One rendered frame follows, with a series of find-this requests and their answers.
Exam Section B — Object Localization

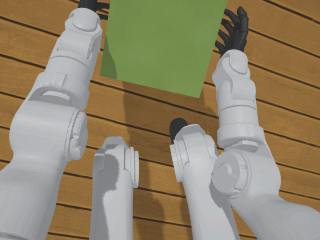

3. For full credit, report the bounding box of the robot left forearm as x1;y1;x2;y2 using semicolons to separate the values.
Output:
9;8;103;151

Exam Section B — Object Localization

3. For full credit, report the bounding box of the right robot upper arm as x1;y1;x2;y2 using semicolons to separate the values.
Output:
211;148;320;240

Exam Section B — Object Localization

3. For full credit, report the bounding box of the left robot hand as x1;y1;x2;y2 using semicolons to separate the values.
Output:
78;0;110;20

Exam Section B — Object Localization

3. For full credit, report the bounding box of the left robot upper arm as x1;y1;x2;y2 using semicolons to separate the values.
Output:
0;100;88;240

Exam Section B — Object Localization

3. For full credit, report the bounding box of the robot right thigh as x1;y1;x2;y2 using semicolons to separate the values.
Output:
169;132;241;240

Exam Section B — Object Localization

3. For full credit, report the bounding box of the right robot foot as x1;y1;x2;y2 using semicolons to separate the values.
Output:
169;118;188;145

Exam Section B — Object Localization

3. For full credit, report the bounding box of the robot right forearm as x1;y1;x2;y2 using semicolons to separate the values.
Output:
212;49;276;163

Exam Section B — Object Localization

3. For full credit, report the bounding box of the right robot hand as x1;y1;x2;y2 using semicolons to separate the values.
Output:
215;6;249;58

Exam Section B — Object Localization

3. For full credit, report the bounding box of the carton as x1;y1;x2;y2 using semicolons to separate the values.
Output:
100;0;228;98

